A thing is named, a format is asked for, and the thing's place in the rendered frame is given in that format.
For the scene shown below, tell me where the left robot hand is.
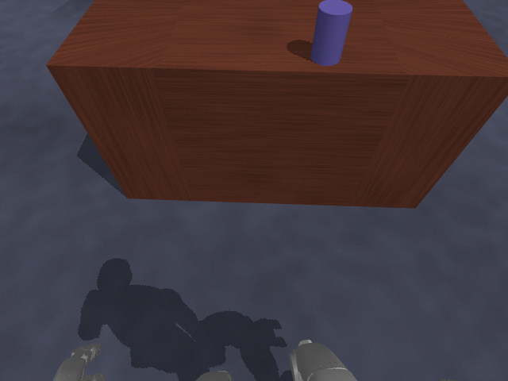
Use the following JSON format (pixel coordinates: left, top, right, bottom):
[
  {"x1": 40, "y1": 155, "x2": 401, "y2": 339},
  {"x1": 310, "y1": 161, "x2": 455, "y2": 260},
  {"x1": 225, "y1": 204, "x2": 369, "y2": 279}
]
[{"x1": 53, "y1": 343, "x2": 106, "y2": 381}]

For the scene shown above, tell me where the can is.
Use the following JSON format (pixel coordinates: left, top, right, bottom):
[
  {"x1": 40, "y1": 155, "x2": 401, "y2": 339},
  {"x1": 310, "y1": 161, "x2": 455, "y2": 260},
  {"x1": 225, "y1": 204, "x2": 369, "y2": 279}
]
[{"x1": 310, "y1": 0, "x2": 352, "y2": 66}]

